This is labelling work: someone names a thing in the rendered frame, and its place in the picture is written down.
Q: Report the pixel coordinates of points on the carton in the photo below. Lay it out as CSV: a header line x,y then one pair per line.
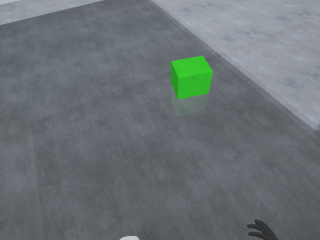
x,y
191,77

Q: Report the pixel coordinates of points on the right robot hand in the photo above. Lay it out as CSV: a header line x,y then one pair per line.
x,y
267,233

